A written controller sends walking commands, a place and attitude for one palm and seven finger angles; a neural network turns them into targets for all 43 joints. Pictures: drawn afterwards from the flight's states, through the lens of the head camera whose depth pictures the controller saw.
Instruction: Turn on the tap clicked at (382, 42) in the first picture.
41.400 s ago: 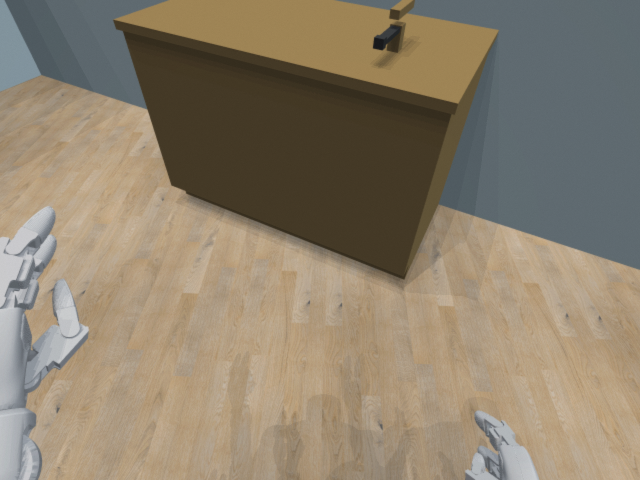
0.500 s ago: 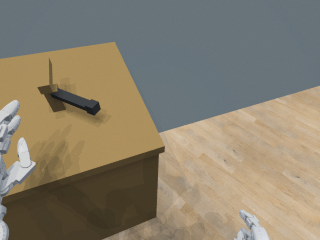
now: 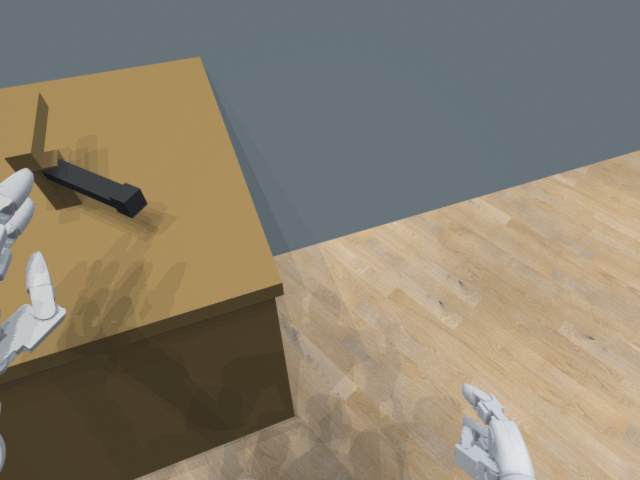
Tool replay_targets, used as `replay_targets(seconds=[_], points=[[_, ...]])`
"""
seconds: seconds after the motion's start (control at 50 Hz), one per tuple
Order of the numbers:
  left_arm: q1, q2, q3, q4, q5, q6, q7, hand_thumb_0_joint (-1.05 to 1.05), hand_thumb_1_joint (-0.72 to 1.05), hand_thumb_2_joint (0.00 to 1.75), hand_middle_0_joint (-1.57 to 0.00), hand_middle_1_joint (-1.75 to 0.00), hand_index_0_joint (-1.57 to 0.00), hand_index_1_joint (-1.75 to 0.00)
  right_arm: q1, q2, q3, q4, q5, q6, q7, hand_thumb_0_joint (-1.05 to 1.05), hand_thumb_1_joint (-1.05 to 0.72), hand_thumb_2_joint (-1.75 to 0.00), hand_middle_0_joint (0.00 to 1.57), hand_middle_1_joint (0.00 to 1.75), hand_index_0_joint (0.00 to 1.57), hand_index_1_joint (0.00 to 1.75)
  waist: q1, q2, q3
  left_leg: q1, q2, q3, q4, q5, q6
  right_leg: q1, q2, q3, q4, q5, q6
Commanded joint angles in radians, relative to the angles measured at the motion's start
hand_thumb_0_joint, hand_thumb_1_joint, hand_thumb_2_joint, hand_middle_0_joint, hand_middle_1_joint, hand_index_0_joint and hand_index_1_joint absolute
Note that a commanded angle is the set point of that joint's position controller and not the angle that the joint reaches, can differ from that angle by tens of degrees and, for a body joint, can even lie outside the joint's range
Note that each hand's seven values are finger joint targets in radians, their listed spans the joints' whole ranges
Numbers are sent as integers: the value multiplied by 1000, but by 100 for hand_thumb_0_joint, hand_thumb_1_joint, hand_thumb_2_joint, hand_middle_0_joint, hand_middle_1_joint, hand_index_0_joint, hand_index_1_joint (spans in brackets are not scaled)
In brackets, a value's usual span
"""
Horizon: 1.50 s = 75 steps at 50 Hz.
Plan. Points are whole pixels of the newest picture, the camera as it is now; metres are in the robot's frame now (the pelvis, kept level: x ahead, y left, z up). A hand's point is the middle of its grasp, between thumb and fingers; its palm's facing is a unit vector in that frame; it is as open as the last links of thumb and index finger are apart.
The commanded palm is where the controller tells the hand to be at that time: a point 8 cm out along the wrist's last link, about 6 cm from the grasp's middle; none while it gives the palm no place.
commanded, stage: come to a stop and stand still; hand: left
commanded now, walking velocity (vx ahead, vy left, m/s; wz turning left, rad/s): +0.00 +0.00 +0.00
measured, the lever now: (128, 200) +0.41 +0.28 +0.11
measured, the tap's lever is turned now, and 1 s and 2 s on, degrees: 44 44 44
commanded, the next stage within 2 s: look again from close up in 1.02 s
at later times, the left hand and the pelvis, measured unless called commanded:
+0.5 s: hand (86, 299) +0.23 +0.22 +0.18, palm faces +0.40 -0.81 -0.42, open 7.4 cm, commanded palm +0.17 +0.27 +0.19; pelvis +0.02 -0.02 +0.01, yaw +2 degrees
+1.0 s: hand out of the picture +0.21 +0.29 +0.20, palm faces +0.46 -0.81 -0.37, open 7.4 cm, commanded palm +0.15 +0.30 +0.19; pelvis -0.01 +0.02 +0.01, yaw +0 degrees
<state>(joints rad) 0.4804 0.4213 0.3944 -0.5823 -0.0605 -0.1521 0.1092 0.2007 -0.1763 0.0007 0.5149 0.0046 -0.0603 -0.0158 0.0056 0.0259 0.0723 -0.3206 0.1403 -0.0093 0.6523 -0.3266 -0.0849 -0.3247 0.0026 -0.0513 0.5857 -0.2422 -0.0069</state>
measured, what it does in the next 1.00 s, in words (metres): steps on the spot: left foot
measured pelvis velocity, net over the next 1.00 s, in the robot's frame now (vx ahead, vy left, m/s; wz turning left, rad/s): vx -0.01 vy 0.02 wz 0.00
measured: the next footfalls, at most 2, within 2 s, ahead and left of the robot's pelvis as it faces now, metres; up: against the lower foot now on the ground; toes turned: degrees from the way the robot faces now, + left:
left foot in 0.22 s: +0.05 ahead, +0.09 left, +0.00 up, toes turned +3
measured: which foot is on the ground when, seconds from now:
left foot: down 0.00-0.00, up 0.02-0.20, down 0.22-1.00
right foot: down 0.00-1.00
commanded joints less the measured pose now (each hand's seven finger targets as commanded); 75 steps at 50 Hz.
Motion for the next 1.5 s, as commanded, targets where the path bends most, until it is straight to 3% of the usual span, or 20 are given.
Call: replay_targets(seconds=[0.0,0.04,0.08,0.16,0.22,0.26,0.4,0.5,0.52,0.54,0.56,0.58,0.64,0.7,0.78,0.9,1.06,1.18,1.34,1.48], points=[[-25,180,133,-144,-4,-45,43,0,90,90,-20,-30,-20,-30,-67,-118,-56,-120,17,-44,-2,0,-90,-90,20,30,20,30,-5,-256,-161,-216,-124,56,351,-219,64,170,-292,346,-297,65,-156],[8,136,95,-111,-10,-41,43,0,90,90,-20,-30,-20,-30,-71,-136,-56,-111,29,-49,-9,0,-90,-90,20,30,20,30,-9,-221,-110,-182,-83,-20,420,-149,71,57,-302,399,-352,-122,-184],[8,162,135,-136,-4,-49,60,0,90,90,-20,-30,-20,-30,-101,-117,-25,-90,25,-38,-24,0,-90,-90,20,30,20,30,-13,-109,-105,-125,-58,-19,237,-118,82,60,-302,337,-288,57,-195],[-24,141,114,-169,1,-75,90,0,90,90,-20,-30,-20,-30,-96,-109,-18,-82,6,-49,-50,0,-90,-90,20,30,20,30,-6,-65,-211,98,-128,48,-201,125,96,206,-209,182,-177,243,-95],[-41,125,75,-191,8,-74,93,0,90,90,-20,-30,-20,-30,-98,-153,-40,-92,14,-57,-55,0,-90,-90,20,30,20,30,9,48,-211,199,12,-88,-226,378,144,147,-136,147,-142,222,-11],[-42,117,56,-178,19,-61,91,0,90,90,-20,-30,-20,-30,-102,-142,-26,-97,13,-50,-52,0,-90,-90,20,30,20,30,-1,135,-198,135,18,-107,-208,413,145,187,-124,121,-146,290,-6],[9,101,46,-70,13,-28,85,0,90,90,-20,-30,-20,-30,-68,-146,-30,-106,17,-15,-45,0,-90,-90,20,30,20,30,-9,-86,-202,56,-67,-38,-116,272,93,227,-242,209,-195,426,-83],[1,125,72,-136,4,-36,77,0,90,90,-20,-30,-20,-30,-96,-146,-19,-128,12,1,-55,0,-90,-90,20,30,20,30,-3,3,-221,131,2,-106,-250,359,123,189,-121,106,-164,226,-28],[-1051,872,626,-289,138,-139,65,0,90,90,-20,-30,-20,-30,58,-149,-53,-83,-31,-81,-55,0,-90,-90,20,30,20,30,42,-217,16,-88,-49,25,-41,266,118,12,-118,196,-306,314,46],[-473,326,279,298,55,-89,14,0,90,90,-20,-30,-20,-30,-13,-76,-24,-23,-11,-85,-38,0,-90,-90,20,30,20,30,27,-238,-193,19,-185,25,-18,186,97,124,-195,229,-231,427,-96],[-306,240,195,159,35,-107,12,0,90,90,-20,-30,-20,-30,-11,-98,-44,-112,6,-99,-26,0,-90,-90,20,30,20,30,58,-229,-113,3,-130,27,-53,114,82,158,-238,313,-268,606,-61],[-283,78,66,258,20,-110,13,0,90,90,-20,-30,-20,-30,-38,-105,-31,-93,26,-109,-15,0,-90,-90,20,30,20,30,29,-86,-187,64,-124,36,-151,145,81,239,-253,280,-206,595,-85],[-227,26,-61,18,11,-135,7,0,90,90,-20,-30,-20,-30,-37,-154,-49,-85,14,-125,10,0,-90,-90,20,30,20,30,40,110,-259,189,-70,-11,-252,332,114,214,-115,153,-146,272,-5],[-188,48,-62,-130,24,-140,8,0,90,90,-20,-30,-20,-30,-80,-145,-39,-115,10,-140,26,0,-90,-90,20,30,20,30,43,112,-227,118,18,-108,-320,358,139,196,-55,65,-56,100,0],[-206,242,175,-161,29,-155,32,0,90,90,-20,-30,-20,-30,-107,-155,-33,-129,3,-132,8,0,-90,-90,20,30,20,30,42,37,-165,-49,6,-115,-398,28,122,252,-34,45,-52,5,-3],[-250,144,130,-80,19,-184,14,0,90,90,-20,-30,-20,-30,-83,-138,-24,-115,-4,-143,-7,0,-90,-90,20,30,20,30,26,137,-117,-70,17,-121,-443,-122,110,244,-34,36,-68,-6,-11],[-255,5,-55,54,51,-137,2,0,90,90,-20,-30,-20,-30,-47,-155,-22,-83,-1,-147,4,0,-90,-90,20,30,20,30,19,37,-74,-34,-18,-90,-426,-121,97,185,-24,80,-167,1,-5],[-343,122,54,-41,54,-138,14,0,90,90,-20,-30,-20,-30,-88,-146,-14,-104,-16,-129,-18,0,-90,-90,20,30,20,30,25,33,-104,19,-71,-52,-378,-40,92,195,-27,100,-242,15,-10],[-155,79,49,-50,23,-128,4,0,90,90,-20,-30,-20,-30,-68,-139,-18,-114,-18,-116,-17,0,-90,-90,20,30,20,30,22,37,-219,119,-105,-14,-288,248,84,250,-38,101,-243,233,-20],[-136,80,43,7,13,-92,2,0,90,90,-20,-30,-20,-30,-76,-150,-21,-113,-10,-89,-31,0,-90,-90,20,30,20,30,17,-17,-186,149,-104,1,-282,314,79,206,-34,88,-261,299,-8]])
